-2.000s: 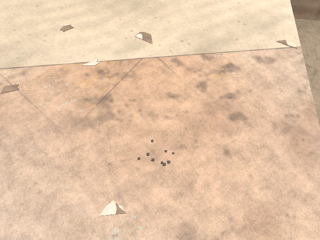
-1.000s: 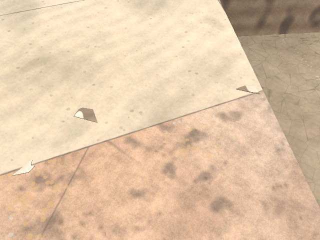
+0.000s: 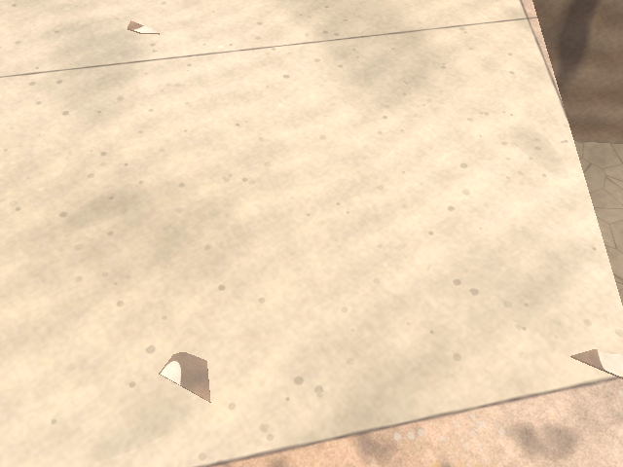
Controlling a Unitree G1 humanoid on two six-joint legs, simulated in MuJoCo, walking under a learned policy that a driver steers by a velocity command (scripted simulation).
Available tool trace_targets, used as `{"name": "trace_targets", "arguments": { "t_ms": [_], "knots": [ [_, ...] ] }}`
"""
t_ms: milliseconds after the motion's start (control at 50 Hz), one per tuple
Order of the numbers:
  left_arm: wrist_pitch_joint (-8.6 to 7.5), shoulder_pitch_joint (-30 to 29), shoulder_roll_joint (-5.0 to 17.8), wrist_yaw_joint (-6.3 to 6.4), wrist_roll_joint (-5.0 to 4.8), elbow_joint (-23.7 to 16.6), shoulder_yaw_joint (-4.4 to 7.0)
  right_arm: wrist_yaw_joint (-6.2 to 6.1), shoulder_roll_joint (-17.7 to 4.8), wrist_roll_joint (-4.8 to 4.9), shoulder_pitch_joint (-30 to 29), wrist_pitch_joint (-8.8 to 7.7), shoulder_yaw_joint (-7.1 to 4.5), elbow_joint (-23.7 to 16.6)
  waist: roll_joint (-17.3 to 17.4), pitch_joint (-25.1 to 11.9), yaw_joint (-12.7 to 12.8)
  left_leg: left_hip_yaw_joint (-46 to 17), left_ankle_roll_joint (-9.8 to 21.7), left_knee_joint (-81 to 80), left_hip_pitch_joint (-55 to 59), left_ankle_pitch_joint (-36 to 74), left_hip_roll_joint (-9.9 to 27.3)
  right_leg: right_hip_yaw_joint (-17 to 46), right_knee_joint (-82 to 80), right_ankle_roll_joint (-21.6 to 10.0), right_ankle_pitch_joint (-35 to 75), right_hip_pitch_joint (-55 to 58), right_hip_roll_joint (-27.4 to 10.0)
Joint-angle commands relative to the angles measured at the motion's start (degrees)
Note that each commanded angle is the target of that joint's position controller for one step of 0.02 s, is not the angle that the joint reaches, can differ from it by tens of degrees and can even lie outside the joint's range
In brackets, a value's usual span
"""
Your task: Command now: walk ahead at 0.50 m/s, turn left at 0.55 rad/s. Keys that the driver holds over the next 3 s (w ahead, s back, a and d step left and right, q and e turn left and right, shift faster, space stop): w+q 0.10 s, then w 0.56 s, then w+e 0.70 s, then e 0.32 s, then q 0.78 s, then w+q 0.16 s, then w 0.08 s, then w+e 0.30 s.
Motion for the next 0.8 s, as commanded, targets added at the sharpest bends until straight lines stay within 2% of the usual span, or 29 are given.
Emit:
{"name": "trace_targets", "arguments": {
  "t_ms": [20,80,120,160,220,240,260,280,300,320,340,360,380,400,420,460,500,560,600,640,680,700,720,740,760,780,800],
  "knots": [
    [0.36,-0.4,4.0,0.37,0.48,-3.6,1.00,-1.28,-9.7,0.23,-1.5,-0.88,-2.60,-4.3,3.3,-3.1,1.5,-13.1,10.5,-9.7,0.7,16.4,13.8,-1.2,-9.3,2.6,7.7,-2.0,0.1],
    [-0.02,-6.8,2.4,-0.03,0.14,-4.9,0.29,-1.93,-10.1,0.62,0.4,-0.20,-2.74,-3.5,5.2,-2.7,-1.2,-10.7,7.2,-8.4,-1.7,10.7,10.6,-1.8,-22.8,3.1,19.8,2.8,3.0],
    [-0.44,-9.4,2.9,-0.54,-0.56,-5.5,0.34,-2.04,-10.1,0.72,2.5,0.11,-2.74,-2.6,5.9,-3.0,-2.5,-12.3,6.4,-7.6,-0.7,7.3,11.5,-1.7,-27.2,2.9,23.8,5.0,4.2],
    [-0.97,-10.4,3.9,-1.16,-0.80,-5.8,0.62,-2.07,-9.1,0.86,4.3,0.24,-2.46,-1.6,6.4,-3.0,-3.1,-14.6,5.9,-5.1,3.4,5.3,13.5,-0.6,-30.2,1.7,23.6,4.9,3.9],
    [-1.71,-8.3,5.7,-1.62,-0.70,-5.5,1.40,-2.11,-8.9,0.40,4.5,0.48,-2.46,-0.8,8.1,-2.5,-1.4,-18.1,4.7,-0.9,8.6,8.3,16.3,-0.8,-32.3,-1.4,17.3,6.5,3.8],
    [-1.92,-4.9,6.3,-1.46,-0.55,-4.6,1.88,-2.02,-8.6,0.33,3.7,0.62,-2.36,-0.9,8.5,-3.4,0.7,-17.7,3.9,2.1,8.9,13.0,15.4,-2.1,-34.2,-2.9,16.2,10.9,4.5],
    [-2.19,0.8,8.0,-1.15,-0.02,-3.2,2.77,-1.84,-7.0,0.09,3.4,0.58,-1.74,-1.2,7.6,-7.4,3.4,-15.6,2.3,9.5,7.8,18.0,12.4,-1.6,-34.6,-5.0,16.6,19.9,3.3],
    [-2.31,9.3,11.1,-0.72,0.63,-2.5,3.58,-1.77,-4.4,-0.90,5.0,0.37,-0.63,-2.2,1.3,-16.1,6.0,-11.6,0.1,25.2,-0.3,8.2,8.5,8.4,-32.2,-9.2,17.0,35.7,-5.8],
    [-1.46,15.2,15.3,-1.13,0.21,0.6,5.00,-1.58,-1.1,0.87,13.3,-0.43,0.46,-2.3,-17.4,-22.0,3.8,-5.4,-4.4,44.2,-20.7,-19.6,0.3,34.7,-38.6,-19.1,2.3,52.7,-16.7],
    [-1.30,15.8,10.1,-1.51,-1.47,0.6,3.78,-1.64,-6.1,1.45,10.6,-0.76,-0.25,-1.5,-11.7,-17.9,6.0,-8.5,-4.5,50.7,-28.9,-23.1,3.1,41.6,-43.6,-18.3,-13.9,51.2,-17.2],
    [-1.04,12.6,7.2,-1.28,-1.40,0.2,2.87,-1.58,-8.9,1.41,3.0,-0.86,-1.04,-2.8,-6.0,-9.8,7.1,-7.7,-4.2,51.8,-31.4,-18.0,5.5,33.8,-44.6,-15.7,-13.9,44.2,-15.1],
    [-0.65,9.4,6.4,-1.13,-0.57,-0.4,2.32,-1.61,-8.5,0.61,-1.2,-0.96,-0.85,-4.0,-2.0,-6.0,6.2,-5.1,-4.2,50.2,-30.2,-14.1,7.8,27.1,-45.2,-14.5,-7.5,37.4,-12.8],
    [-0.43,7.5,5.3,-1.11,-0.22,-0.3,1.90,-1.44,-7.6,-0.22,-3.2,-1.27,-0.85,-4.7,-1.5,-3.1,5.0,-4.3,-4.4,46.6,-29.3,-11.2,9.6,22.8,-46.4,-14.6,-1.4,32.1,-10.8],
    [-0.53,6.6,4.4,-1.00,0.22,-0.2,1.44,-1.25,-6.7,-0.33,-2.6,-1.36,-0.87,-4.7,-3.1,-2.8,3.4,-4.0,-4.4,43.9,-26.2,-9.2,11.2,19.2,-47.4,-14.0,3.8,28.9,-8.9],
    [-0.60,6.4,3.8,-1.00,0.11,0.0,1.27,-1.12,-5.7,-0.11,-1.6,-1.31,-0.70,-4.3,-4.4,-3.1,2.7,-3.3,-4.7,41.8,-24.2,-8.5,11.7,16.6,-48.4,-13.9,7.2,27.4,-7.6],
    [-0.79,7.2,4.8,-0.87,-0.62,0.9,1.47,-1.04,-3.9,-0.13,-1.7,-1.09,-0.19,-4.4,-4.7,-3.2,2.2,-1.7,-5.5,37.1,-23.7,-7.8,12.2,12.7,-49.8,-14.8,13.5,25.9,-7.3],
    [-0.64,8.0,6.8,-0.55,-0.89,1.7,2.02,-1.03,-2.7,-0.46,-5.2,-1.17,0.46,-5.5,-3.5,-2.4,2.9,-0.7,-6.4,30.3,-24.5,-3.5,12.7,9.7,-51.2,-15.3,18.1,25.4,-7.4],
    [-0.07,9.4,7.8,-0.30,-1.29,2.9,2.21,-0.59,-1.7,-0.28,-10.3,-1.59,1.04,-6.2,-3.0,-1.8,4.6,0.6,-6.9,19.5,-21.7,6.5,12.0,4.6,-51.9,-13.8,20.2,24.8,-5.6],
    [0.26,11.4,8.2,-0.27,-1.61,4.0,2.19,-0.22,-1.8,0.10,-13.7,-1.85,1.11,-6.7,-3.0,-1.2,5.9,1.6,-7.1,14.3,-19.0,11.2,10.8,2.7,-51.6,-13.1,20.4,24.8,-5.1],
    [0.71,13.6,8.3,-0.28,-1.82,5.3,2.18,0.22,-2.1,0.46,-16.6,-2.07,1.03,-7.6,-3.0,-0.4,6.8,1.7,-6.7,11.4,-18.4,12.5,10.1,2.9,-50.8,-12.7,20.1,26.8,-6.3],
    [1.44,15.2,8.5,-0.30,-2.11,6.4,2.17,0.74,-2.6,0.54,-19.0,-2.25,0.78,-8.7,-3.1,0.5,7.0,1.5,-5.6,8.8,-18.5,9.6,9.5,4.3,-49.1,-12.3,20.8,29.8,-7.9],
    [1.83,15.3,8.8,-0.16,-2.18,6.7,2.26,0.96,-3.2,0.53,-19.1,-2.47,0.54,-9.0,-3.2,0.7,6.3,1.2,-4.9,7.4,-17.6,7.7,9.2,5.2,-47.8,-11.9,22.0,31.1,-8.6],
    [2.20,15.0,9.4,0.02,-2.15,6.9,2.44,1.06,-3.9,0.47,-17.7,-2.70,0.18,-8.8,-3.6,0.1,5.0,1.4,-4.3,6.2,-15.1,6.0,8.6,5.9,-46.0,-11.3,24.4,31.9,-8.9],
    [2.48,13.8,10.1,0.20,-2.21,6.8,2.58,0.94,-5.1,0.28,-13.9,-2.92,-0.49,-7.8,-3.7,-1.7,2.3,2.3,-3.4,4.1,-8.9,5.6,7.5,5.3,-42.0,-10.4,30.4,31.3,-8.1],
    [2.54,13.4,9.4,0.28,-2.02,6.6,2.23,0.48,-7.5,-0.09,-6.4,-2.97,-1.79,-5.6,-2.8,-6.5,-1.4,2.8,-1.9,3.3,2.6,6.3,7.2,3.4,-33.9,-9.0,35.3,28.6,-5.3],
    [2.26,12.2,6.4,0.26,-0.93,4.9,1.00,-0.22,-11.4,-1.09,3.8,-2.88,-3.06,-3.9,0.9,-15.0,-5.9,-5.1,1.5,6.1,19.5,7.8,15.7,1.1,-18.6,-6.7,25.7,18.6,-2.0],
    [1.32,19.1,-0.1,0.30,-0.97,3.8,-0.91,-0.48,-15.8,-1.62,7.9,-2.08,-4.03,-2.9,15.7,-23.0,-3.7,-28.6,9.1,2.3,37.8,-1.5,30.1,-3.2,1.8,-2.7,-6.5,-2.5,6.6]
  ]
}}
Next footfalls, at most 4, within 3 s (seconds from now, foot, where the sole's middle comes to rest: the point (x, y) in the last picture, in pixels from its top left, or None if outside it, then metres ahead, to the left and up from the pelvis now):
0.26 right None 0.34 -0.14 -0.78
0.78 left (241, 412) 0.58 0.15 -0.78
1.30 right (351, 299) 0.86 -0.11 -0.78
1.74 left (299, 224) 1.10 0.02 -0.78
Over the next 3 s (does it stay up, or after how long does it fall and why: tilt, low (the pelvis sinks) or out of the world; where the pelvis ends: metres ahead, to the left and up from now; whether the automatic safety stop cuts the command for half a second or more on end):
stays up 1.13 -0.03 -0.01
